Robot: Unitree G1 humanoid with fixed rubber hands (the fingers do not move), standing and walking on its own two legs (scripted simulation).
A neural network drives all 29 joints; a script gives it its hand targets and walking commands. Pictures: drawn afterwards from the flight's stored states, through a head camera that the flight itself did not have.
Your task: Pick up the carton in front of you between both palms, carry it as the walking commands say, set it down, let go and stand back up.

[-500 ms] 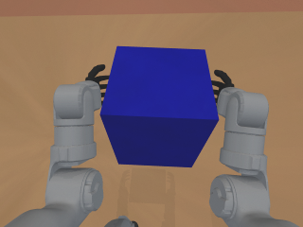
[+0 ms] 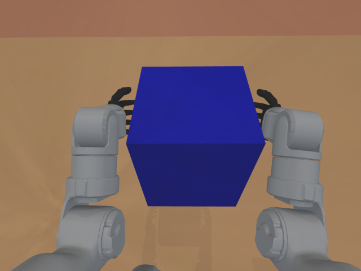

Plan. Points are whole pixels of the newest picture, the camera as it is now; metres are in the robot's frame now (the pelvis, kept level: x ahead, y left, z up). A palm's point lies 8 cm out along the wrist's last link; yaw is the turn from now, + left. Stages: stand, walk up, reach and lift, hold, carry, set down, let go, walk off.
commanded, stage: carry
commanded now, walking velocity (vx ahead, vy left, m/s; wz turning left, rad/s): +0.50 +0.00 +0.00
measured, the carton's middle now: (192, 141) +0.38 +0.02 +0.08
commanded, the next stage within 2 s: none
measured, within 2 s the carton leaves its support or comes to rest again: neither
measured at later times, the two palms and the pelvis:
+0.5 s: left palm (154, 23) +0.70 +0.15 +0.19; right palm (264, 38) +0.66 -0.15 +0.19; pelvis +0.30 +0.04 +0.04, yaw -1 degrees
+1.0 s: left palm out of the picture +0.98 +0.18 +0.25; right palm out of the picture +1.00 -0.12 +0.25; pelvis +0.61 +0.01 +0.08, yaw +0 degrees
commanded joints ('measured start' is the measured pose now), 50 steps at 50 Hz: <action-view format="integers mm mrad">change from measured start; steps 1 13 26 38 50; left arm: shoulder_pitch -924 -780 -698 -845 -800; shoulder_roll -1119 -1071 -953 -1096 -1047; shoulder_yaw -632 -575 -528 -599 -589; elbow -201 -8 -133 -86 -84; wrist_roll -538 -477 -316 -482 -504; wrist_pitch -21 -10 -13 -23 -1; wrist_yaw -243 -261 -160 -239 -251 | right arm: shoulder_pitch -719 -615 -843 -723 -645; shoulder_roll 1060 1025 1117 1092 990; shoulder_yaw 557 551 682 564 565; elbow -101 40 -285 -34 -45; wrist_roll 361 317 540 388 307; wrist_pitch -23 -21 -36 -25 -7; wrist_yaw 208 206 246 241 179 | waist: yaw -4 -149 -137 17 -4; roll -79 -98 113 -10 -167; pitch -504 -546 -489 -496 -397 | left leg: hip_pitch -278 573 650 -312 -87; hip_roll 34 -67 242 30 -7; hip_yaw -23 179 -173 -46 161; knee -4 -719 -926 90 -544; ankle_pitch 45 184 395 19 129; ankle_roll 12 69 195 6 4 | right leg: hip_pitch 617 245 -311 659 499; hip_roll -276 -168 -61 -307 -224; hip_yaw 421 3 80 495 145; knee -178 164 355 -142 -231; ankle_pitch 360 734 -16 455 468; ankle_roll -159 -21 19 -196 -132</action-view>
